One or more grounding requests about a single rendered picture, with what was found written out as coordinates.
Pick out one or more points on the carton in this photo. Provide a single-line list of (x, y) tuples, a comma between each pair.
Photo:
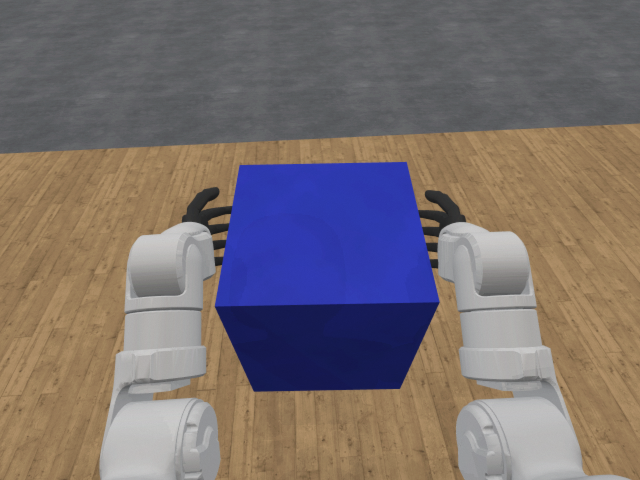
[(326, 281)]

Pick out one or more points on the robot left upper arm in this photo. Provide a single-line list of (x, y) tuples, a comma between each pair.
[(174, 439)]

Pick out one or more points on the right robot forearm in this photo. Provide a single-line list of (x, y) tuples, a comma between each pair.
[(502, 347)]

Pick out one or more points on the right robot hand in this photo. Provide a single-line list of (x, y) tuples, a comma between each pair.
[(452, 215)]

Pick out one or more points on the left robot hand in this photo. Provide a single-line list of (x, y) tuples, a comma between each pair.
[(194, 214)]

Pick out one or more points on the robot right upper arm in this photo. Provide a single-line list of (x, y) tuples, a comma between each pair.
[(523, 438)]

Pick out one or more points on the left robot forearm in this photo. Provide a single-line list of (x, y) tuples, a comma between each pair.
[(163, 300)]

